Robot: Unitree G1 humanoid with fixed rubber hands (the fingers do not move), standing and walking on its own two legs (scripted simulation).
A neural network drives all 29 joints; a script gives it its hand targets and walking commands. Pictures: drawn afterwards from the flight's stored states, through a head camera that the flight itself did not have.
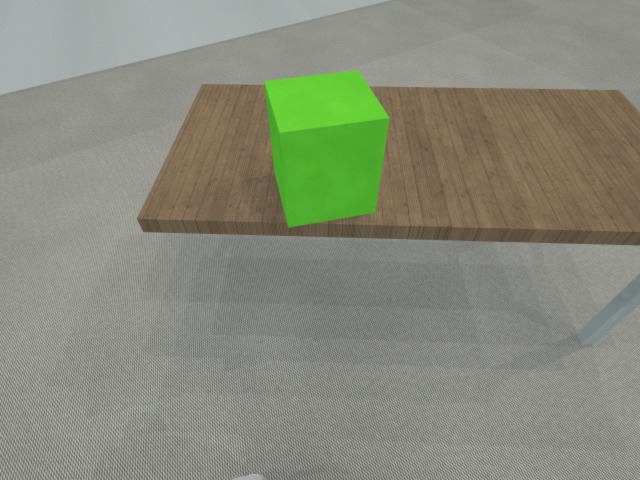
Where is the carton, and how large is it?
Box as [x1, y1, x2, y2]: [264, 70, 389, 227]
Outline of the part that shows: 358,70 264,81 274,171 288,227 375,211 389,118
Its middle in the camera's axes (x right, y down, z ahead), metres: +0.01 -0.21 +0.88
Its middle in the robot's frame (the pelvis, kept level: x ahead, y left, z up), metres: +0.79 -0.01 -0.05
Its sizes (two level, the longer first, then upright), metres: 0.210 0.200 0.250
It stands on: a table, 0.60 m high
